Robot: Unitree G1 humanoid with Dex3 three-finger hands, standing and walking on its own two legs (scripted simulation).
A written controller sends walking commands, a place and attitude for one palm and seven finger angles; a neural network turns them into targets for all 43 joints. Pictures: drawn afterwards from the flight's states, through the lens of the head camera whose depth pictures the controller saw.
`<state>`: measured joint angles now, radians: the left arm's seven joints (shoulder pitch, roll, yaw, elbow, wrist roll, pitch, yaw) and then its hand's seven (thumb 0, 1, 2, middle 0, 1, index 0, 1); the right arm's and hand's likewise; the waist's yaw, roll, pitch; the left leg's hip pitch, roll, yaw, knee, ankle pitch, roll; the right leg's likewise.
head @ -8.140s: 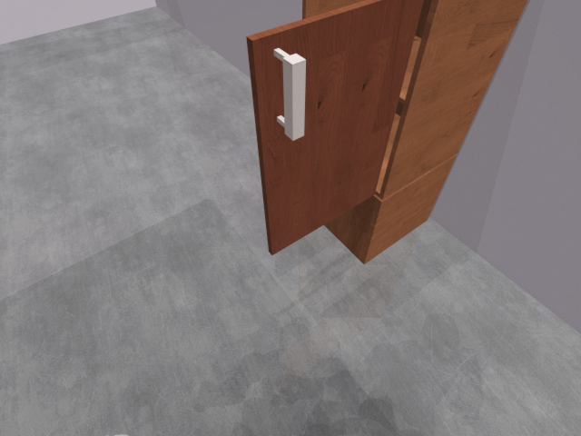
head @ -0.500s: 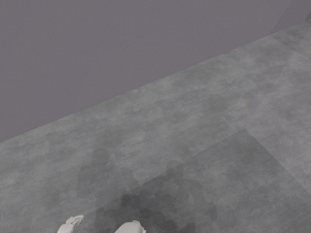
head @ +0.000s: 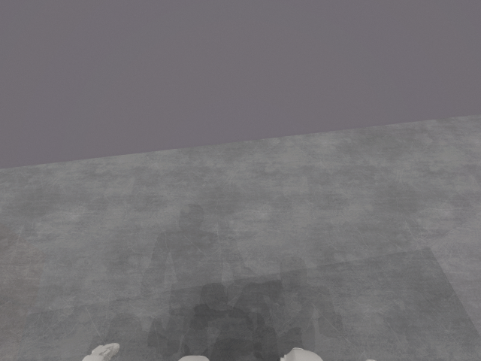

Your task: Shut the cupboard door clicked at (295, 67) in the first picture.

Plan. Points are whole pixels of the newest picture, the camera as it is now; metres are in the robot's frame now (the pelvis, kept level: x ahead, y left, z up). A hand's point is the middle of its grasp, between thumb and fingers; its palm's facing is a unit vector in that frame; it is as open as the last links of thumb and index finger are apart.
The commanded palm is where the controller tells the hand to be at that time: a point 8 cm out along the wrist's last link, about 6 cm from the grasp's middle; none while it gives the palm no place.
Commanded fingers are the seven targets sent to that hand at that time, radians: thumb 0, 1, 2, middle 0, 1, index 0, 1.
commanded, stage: walk to a spot facing it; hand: left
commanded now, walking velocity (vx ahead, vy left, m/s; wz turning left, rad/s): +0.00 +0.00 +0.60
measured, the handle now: out of the picture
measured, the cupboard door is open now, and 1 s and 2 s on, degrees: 89 89 89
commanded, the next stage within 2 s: none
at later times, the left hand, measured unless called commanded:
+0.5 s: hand out of the picture +0.01 +0.21 -0.18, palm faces +0.34 -0.91 -0.25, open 7.4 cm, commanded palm none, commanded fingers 0.00 0.90 0.90 -0.20 -0.30 -0.20 -0.30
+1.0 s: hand out of the picture -0.02 +0.16 -0.16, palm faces +0.65 -0.73 -0.21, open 7.4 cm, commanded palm none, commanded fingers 0.00 0.90 0.90 -0.20 -0.30 -0.20 -0.30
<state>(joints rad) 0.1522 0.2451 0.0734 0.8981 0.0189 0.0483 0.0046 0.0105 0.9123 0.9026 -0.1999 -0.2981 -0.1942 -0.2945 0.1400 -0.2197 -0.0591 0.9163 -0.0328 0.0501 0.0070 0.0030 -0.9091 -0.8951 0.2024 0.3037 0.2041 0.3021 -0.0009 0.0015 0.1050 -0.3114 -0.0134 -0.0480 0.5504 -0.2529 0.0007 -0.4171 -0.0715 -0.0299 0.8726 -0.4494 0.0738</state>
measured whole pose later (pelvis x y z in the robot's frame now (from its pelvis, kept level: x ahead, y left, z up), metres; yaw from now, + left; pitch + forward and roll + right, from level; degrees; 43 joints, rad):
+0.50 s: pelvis +0.03 -0.01 -0.01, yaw +19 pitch +1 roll +1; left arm 0.20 0.24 0.07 0.94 0.02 0.06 0.01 0.01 0.91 0.90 -0.20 -0.30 -0.20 -0.30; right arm 0.12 -0.22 -0.06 0.90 -0.03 0.03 0.01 0.00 -0.91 -0.90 0.20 0.30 0.20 0.30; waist 0.00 -0.05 0.11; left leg -0.33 -0.01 0.04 0.62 -0.32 0.02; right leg -0.43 -0.13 -0.06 1.07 -0.52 0.08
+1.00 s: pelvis +0.09 +0.01 +0.01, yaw +40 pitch +1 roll +2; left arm 0.30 0.18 0.05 0.98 0.04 -0.05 -0.01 0.01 0.91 0.90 -0.20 -0.30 -0.20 -0.30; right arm 0.12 -0.24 -0.07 0.95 -0.03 0.06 0.06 0.01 -0.91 -0.90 0.20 0.30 0.20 0.30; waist 0.02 -0.04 0.10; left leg -0.46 0.05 0.11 0.75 -0.36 -0.04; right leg -0.07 -0.17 -0.27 0.41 -0.34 0.06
